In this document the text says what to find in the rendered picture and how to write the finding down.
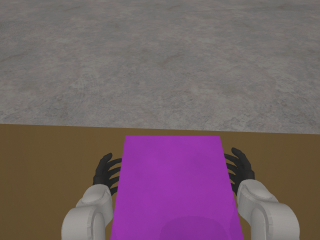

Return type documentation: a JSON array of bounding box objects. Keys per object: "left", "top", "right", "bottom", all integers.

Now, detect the left robot hand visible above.
[{"left": 92, "top": 153, "right": 122, "bottom": 196}]

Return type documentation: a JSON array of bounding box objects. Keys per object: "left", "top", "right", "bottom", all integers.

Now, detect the carton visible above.
[{"left": 110, "top": 135, "right": 244, "bottom": 240}]

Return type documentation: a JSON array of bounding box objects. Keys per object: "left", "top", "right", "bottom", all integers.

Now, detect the right robot hand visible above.
[{"left": 224, "top": 147, "right": 255, "bottom": 196}]

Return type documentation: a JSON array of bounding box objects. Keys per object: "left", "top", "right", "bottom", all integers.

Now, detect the right robot forearm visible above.
[{"left": 236, "top": 179, "right": 300, "bottom": 240}]

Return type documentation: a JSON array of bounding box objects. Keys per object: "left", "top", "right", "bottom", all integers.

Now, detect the left robot forearm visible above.
[{"left": 61, "top": 184, "right": 114, "bottom": 240}]

